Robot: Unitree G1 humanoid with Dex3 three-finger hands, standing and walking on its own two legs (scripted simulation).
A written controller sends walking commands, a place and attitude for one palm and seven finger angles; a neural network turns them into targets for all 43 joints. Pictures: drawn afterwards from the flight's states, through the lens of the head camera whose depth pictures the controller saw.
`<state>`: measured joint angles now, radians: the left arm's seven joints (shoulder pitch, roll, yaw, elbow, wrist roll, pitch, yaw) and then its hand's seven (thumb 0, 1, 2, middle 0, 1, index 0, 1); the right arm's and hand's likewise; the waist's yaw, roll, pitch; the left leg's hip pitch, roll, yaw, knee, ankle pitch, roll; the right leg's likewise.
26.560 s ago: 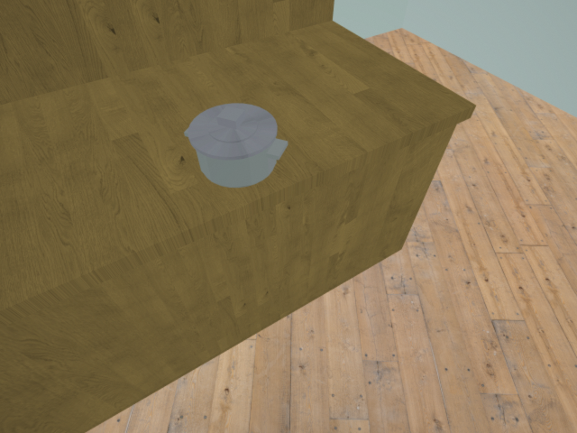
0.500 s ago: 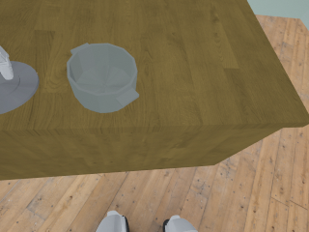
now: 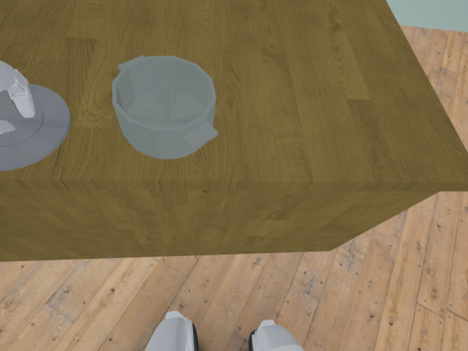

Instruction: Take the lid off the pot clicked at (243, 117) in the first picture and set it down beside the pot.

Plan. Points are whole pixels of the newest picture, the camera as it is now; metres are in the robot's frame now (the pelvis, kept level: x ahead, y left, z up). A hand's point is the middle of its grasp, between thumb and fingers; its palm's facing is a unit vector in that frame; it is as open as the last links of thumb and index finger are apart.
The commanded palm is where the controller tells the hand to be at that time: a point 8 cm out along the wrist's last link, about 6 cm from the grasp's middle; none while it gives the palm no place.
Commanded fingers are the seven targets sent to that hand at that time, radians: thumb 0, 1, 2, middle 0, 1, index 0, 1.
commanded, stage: open the fingers wide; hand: left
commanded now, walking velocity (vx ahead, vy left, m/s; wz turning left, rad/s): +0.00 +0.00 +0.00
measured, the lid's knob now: (2, 112) +0.50 +0.36 +0.04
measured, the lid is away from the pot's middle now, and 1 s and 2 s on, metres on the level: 0.26 0.26 0.26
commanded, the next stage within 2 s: raise the empty hand in 0.82 s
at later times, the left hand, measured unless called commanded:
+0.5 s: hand out of the picture +0.47 +0.34 +0.06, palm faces -0.45 -0.10 -0.89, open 9.2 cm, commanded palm +0.51 +0.33 +0.12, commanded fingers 0.00 0.02 0.58 -0.33 -0.90 -0.33 -0.90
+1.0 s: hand out of the picture +0.47 +0.34 +0.07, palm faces -0.45 -0.10 -0.89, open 11.0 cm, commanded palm +0.51 +0.33 +0.13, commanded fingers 0.00 0.01 0.60 -0.33 -0.89 -0.33 -0.89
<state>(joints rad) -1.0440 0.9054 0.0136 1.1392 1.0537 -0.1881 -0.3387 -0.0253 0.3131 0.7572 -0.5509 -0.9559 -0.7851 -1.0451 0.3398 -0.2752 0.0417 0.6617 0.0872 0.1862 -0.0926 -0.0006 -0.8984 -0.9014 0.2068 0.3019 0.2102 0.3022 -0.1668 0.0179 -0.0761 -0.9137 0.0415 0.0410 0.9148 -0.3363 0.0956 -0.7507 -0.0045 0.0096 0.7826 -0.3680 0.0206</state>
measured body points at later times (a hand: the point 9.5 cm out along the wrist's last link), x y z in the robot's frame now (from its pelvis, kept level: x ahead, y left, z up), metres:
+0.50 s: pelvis +0.00 +0.00 +0.00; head +0.12 +0.05 +0.43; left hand +0.49 +0.35 +0.12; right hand +0.01 -0.29 -0.10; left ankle +0.05 +0.06 -0.69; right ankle +0.01 -0.19 -0.69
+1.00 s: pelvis +0.00 +0.00 +0.00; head +0.12 +0.04 +0.43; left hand +0.49 +0.35 +0.12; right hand +0.01 -0.29 -0.10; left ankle +0.05 +0.06 -0.69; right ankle +0.01 -0.19 -0.69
